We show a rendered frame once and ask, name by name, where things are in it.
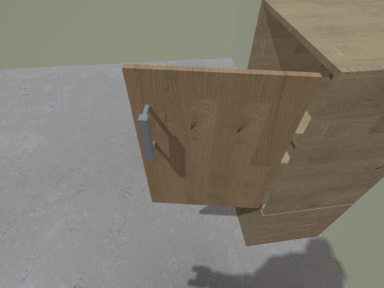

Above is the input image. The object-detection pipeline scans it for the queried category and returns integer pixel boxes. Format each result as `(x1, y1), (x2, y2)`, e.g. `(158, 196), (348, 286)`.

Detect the cupboard door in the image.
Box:
(122, 64), (322, 208)

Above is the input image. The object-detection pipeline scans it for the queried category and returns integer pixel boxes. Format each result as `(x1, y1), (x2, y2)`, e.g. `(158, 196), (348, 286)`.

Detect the handle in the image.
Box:
(137, 105), (155, 161)

